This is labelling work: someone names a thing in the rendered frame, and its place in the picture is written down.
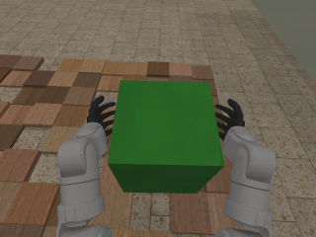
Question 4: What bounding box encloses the right robot hand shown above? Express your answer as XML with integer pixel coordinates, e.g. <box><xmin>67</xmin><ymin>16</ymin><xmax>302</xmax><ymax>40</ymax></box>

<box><xmin>215</xmin><ymin>99</ymin><xmax>245</xmax><ymax>141</ymax></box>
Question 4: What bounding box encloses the left robot hand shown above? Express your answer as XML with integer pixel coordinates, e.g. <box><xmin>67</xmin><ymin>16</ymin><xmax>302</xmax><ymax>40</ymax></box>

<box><xmin>86</xmin><ymin>96</ymin><xmax>116</xmax><ymax>136</ymax></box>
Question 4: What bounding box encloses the carton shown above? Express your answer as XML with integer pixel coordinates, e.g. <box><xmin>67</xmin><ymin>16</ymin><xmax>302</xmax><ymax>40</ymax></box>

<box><xmin>107</xmin><ymin>80</ymin><xmax>224</xmax><ymax>194</ymax></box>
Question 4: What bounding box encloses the right robot upper arm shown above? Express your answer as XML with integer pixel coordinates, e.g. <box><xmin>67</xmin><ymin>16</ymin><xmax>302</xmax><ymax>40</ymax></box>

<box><xmin>213</xmin><ymin>227</ymin><xmax>263</xmax><ymax>237</ymax></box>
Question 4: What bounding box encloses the left robot upper arm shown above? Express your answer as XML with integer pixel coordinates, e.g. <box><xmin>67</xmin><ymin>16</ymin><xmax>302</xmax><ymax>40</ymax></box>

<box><xmin>61</xmin><ymin>224</ymin><xmax>114</xmax><ymax>237</ymax></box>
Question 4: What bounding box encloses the robot right forearm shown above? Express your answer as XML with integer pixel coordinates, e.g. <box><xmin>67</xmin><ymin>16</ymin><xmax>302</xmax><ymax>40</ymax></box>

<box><xmin>222</xmin><ymin>125</ymin><xmax>277</xmax><ymax>237</ymax></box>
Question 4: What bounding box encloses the robot left forearm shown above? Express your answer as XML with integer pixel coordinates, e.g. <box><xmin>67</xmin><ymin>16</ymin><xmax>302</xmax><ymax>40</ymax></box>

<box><xmin>56</xmin><ymin>121</ymin><xmax>109</xmax><ymax>237</ymax></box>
